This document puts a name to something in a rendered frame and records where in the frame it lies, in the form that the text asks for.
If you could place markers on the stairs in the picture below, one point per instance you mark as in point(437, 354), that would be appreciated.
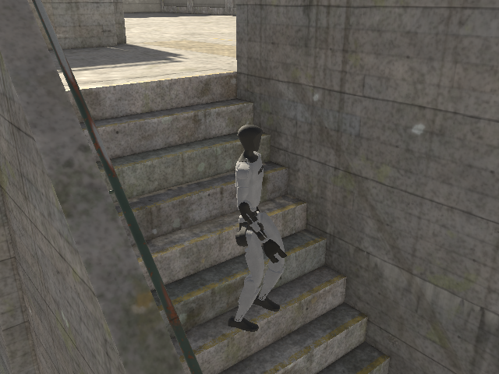
point(173, 144)

